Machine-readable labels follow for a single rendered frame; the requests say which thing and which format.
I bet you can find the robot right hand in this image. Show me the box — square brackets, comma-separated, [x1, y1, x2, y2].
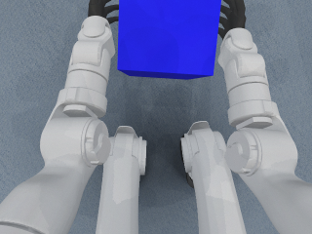
[217, 0, 247, 41]

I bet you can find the robot left forearm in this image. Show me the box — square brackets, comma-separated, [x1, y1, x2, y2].
[40, 16, 116, 155]

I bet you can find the robot right shin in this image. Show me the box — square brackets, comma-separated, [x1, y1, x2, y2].
[187, 121, 226, 179]

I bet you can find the carton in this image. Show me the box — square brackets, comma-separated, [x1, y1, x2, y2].
[117, 0, 221, 80]

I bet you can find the left robot upper arm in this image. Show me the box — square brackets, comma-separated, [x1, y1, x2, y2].
[0, 117, 111, 234]

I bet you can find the robot left thigh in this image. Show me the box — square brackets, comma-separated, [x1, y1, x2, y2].
[96, 133, 146, 234]

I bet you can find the robot right forearm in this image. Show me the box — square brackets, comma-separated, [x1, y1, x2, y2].
[217, 27, 298, 154]

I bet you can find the robot left hand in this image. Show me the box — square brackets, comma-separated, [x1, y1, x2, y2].
[88, 0, 119, 24]

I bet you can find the right robot upper arm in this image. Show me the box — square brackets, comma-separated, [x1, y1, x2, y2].
[224, 128, 312, 234]

